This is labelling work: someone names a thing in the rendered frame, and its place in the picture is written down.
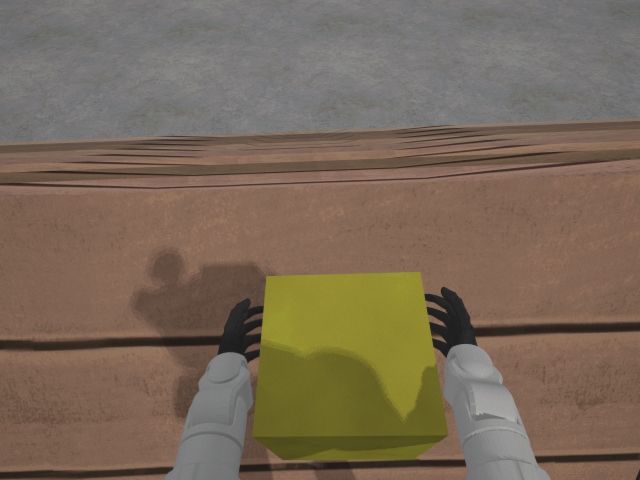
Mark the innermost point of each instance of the robot left forearm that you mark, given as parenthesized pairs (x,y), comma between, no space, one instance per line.
(212,441)

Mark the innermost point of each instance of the robot right forearm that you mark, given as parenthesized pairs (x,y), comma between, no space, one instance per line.
(490,430)

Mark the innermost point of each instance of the carton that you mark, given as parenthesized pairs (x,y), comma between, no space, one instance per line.
(347,369)

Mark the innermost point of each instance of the robot right hand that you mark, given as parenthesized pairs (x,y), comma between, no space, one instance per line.
(458,328)

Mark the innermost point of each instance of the robot left hand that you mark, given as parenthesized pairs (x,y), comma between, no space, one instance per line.
(235,330)

